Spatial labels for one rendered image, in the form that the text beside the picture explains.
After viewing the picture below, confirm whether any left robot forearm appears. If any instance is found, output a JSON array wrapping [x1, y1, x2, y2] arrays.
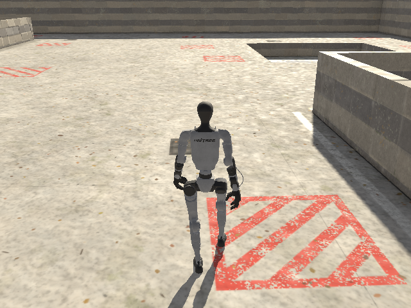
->
[[174, 154, 184, 179]]

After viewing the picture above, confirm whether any robot right foot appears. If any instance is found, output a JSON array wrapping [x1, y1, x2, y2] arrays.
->
[[218, 233, 227, 247]]

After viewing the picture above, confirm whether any left robot upper arm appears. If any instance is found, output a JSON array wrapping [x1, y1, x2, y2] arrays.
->
[[177, 129, 192, 164]]

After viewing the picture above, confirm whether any right robot forearm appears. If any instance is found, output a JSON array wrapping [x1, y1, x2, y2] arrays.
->
[[227, 157, 240, 191]]

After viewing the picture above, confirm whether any robot left foot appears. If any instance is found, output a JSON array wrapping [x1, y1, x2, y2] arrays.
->
[[193, 257, 203, 274]]

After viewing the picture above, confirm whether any right robot upper arm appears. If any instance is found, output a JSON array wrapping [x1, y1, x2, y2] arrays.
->
[[218, 129, 233, 166]]

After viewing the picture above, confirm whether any robot foot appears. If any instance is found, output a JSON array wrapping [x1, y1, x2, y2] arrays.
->
[[193, 257, 203, 274], [218, 233, 227, 247]]

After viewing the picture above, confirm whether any robot left hand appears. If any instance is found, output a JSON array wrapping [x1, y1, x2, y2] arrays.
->
[[173, 176, 188, 190]]

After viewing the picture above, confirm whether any robot right hand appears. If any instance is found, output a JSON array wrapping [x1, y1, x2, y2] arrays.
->
[[225, 190, 241, 210]]

